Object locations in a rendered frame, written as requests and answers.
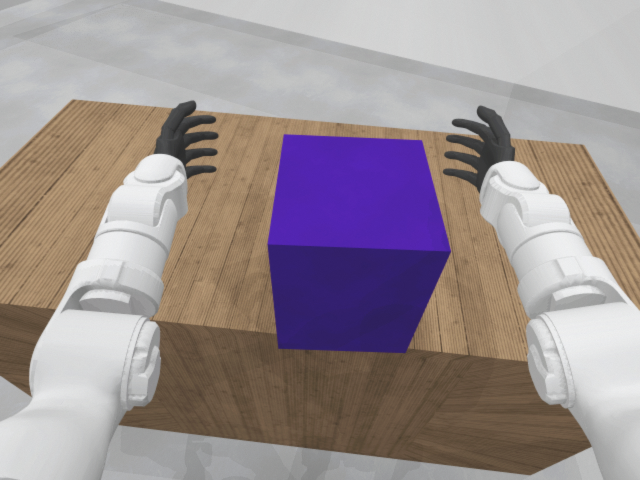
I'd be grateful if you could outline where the robot right forearm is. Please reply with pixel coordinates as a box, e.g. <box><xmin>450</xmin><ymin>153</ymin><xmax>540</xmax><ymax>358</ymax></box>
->
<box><xmin>479</xmin><ymin>161</ymin><xmax>640</xmax><ymax>319</ymax></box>

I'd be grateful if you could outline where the left robot hand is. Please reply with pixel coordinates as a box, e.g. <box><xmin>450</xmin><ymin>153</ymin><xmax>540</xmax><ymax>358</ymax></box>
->
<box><xmin>153</xmin><ymin>100</ymin><xmax>219</xmax><ymax>179</ymax></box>

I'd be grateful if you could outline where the right robot hand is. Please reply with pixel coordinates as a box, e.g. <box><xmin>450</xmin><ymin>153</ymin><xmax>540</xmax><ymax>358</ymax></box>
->
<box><xmin>443</xmin><ymin>106</ymin><xmax>515</xmax><ymax>193</ymax></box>

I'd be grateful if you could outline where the left robot upper arm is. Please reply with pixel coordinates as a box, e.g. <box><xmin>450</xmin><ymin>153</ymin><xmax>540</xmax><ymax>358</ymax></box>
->
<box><xmin>0</xmin><ymin>309</ymin><xmax>161</xmax><ymax>480</ymax></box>

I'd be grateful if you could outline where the robot left forearm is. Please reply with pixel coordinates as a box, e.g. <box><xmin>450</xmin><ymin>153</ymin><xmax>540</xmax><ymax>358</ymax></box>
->
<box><xmin>29</xmin><ymin>154</ymin><xmax>188</xmax><ymax>398</ymax></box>

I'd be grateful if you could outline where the right robot upper arm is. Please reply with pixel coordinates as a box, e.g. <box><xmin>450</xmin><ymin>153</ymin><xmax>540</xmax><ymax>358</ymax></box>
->
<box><xmin>526</xmin><ymin>302</ymin><xmax>640</xmax><ymax>480</ymax></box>

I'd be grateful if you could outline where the pedestal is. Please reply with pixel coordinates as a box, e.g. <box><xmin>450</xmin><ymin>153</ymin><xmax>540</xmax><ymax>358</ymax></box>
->
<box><xmin>0</xmin><ymin>99</ymin><xmax>640</xmax><ymax>475</ymax></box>

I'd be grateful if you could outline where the carton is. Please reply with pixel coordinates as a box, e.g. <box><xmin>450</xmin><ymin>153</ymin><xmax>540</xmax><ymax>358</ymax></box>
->
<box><xmin>268</xmin><ymin>134</ymin><xmax>451</xmax><ymax>353</ymax></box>

